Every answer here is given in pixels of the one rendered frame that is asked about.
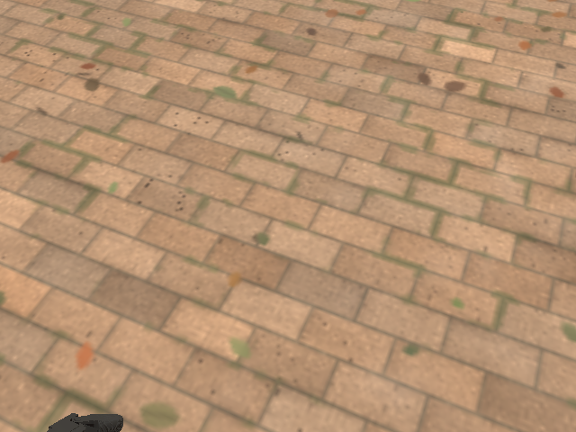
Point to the left robot hand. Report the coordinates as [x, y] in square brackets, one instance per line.
[89, 423]

